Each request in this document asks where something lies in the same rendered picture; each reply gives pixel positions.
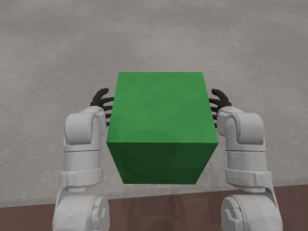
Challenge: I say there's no left robot forearm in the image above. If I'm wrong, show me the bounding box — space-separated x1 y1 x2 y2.
52 106 107 231

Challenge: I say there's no carton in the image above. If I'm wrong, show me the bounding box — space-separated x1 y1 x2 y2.
106 72 218 185

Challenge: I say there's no left robot upper arm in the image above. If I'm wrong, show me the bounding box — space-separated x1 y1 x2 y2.
53 193 111 231

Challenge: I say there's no right robot upper arm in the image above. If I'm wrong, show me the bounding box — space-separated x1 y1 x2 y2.
220 194 283 231

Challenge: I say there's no robot left hand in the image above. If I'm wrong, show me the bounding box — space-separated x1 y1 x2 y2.
90 88 115 126

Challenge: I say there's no right robot forearm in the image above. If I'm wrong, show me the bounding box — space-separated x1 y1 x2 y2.
217 106 283 231

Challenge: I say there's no robot right hand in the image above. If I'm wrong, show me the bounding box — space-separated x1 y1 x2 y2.
208 89 232 128

